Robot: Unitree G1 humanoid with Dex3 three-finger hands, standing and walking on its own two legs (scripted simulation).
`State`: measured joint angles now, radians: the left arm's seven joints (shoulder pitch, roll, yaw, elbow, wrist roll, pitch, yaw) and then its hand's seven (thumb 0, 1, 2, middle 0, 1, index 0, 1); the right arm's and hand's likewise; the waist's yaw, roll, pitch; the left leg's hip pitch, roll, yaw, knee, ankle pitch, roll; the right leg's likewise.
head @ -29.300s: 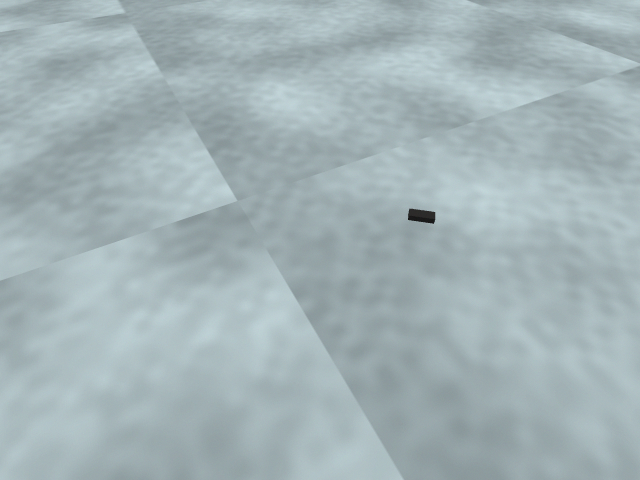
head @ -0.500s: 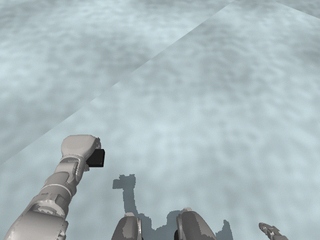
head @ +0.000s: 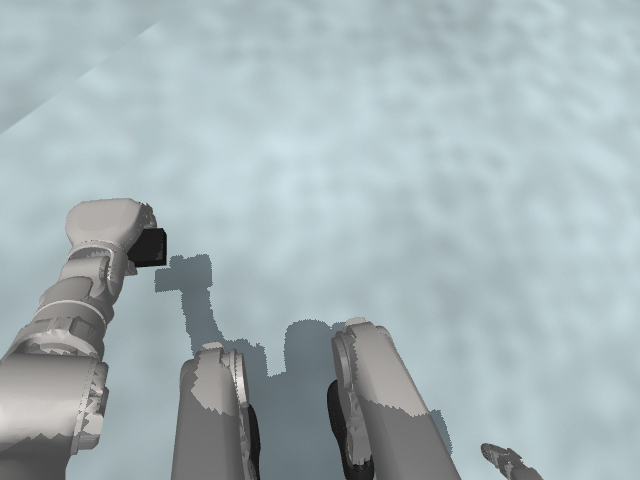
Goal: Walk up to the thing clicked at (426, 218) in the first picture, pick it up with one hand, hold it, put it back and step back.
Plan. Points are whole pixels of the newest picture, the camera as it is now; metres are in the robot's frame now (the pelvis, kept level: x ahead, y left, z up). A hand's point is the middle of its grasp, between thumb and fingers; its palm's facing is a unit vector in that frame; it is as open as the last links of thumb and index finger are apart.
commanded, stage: crouch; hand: left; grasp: from above
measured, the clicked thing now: (121, 249) +0.47 +0.24 -0.17
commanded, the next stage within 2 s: lower in 1.02 s
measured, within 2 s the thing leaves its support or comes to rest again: neither
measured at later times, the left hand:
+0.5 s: hand (141, 256) +0.48 +0.23 -0.25, palm faces -0.46 -0.03 -0.89, open 7.8 cm
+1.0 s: hand (148, 256) +0.49 +0.23 -0.30, palm faces -0.46 -0.02 -0.89, open 7.7 cm
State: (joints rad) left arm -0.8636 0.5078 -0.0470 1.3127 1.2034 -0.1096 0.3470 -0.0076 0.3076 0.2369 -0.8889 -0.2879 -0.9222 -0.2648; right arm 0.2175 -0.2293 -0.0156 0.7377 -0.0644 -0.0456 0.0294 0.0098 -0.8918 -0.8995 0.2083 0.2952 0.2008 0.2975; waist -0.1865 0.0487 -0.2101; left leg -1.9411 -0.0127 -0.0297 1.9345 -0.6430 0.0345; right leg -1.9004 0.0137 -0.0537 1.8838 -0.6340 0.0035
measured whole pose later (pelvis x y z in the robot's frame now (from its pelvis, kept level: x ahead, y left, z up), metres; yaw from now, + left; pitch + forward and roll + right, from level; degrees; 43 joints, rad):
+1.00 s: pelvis +0.00 -0.01 -0.13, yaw -5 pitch +36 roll -8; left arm -1.06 0.74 0.04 1.52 1.25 -0.16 0.39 0.00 0.33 0.16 -0.92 -0.25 -0.95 -0.22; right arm 0.18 -0.26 0.10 0.72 -0.14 -0.06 0.12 0.01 -0.90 -0.90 0.21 0.30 0.20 0.30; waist -0.28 -0.01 -0.05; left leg -2.30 0.01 -0.09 2.38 -0.70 0.03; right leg -2.25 0.03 -0.13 2.28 -0.67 -0.01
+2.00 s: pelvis +0.00 +0.00 -0.17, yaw -9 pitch +32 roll -12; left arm -1.09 0.92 0.12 1.67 1.31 -0.21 0.52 0.00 0.34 0.13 -0.93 -0.23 -0.96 -0.21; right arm 0.16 -0.31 0.22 0.66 -0.21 -0.14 0.18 0.00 -0.90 -0.90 0.21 0.30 0.20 0.30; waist -0.37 -0.09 0.09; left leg -2.37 0.01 -0.17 2.52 -0.73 0.03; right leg -2.28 0.05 -0.20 2.37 -0.66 0.00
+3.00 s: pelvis -0.01 +0.00 -0.17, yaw -12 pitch +29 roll -15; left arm -1.14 1.04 0.08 1.76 1.30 -0.21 0.59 0.00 0.36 0.06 -0.94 -0.20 -0.98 -0.16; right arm 0.11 -0.35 0.33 0.61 -0.23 -0.22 0.23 0.00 -0.90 -0.90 0.21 0.30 0.20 0.30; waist -0.41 -0.15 0.17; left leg -2.35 0.02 -0.22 2.55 -0.74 0.04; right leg -2.25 0.07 -0.24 2.35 -0.64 0.02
